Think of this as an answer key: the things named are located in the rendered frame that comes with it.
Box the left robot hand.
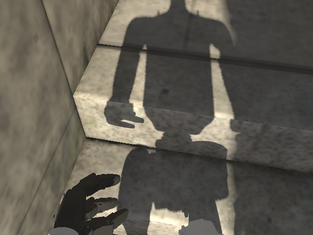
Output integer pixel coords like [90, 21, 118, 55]
[53, 172, 129, 235]

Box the right robot thigh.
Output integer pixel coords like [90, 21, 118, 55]
[178, 218, 219, 235]

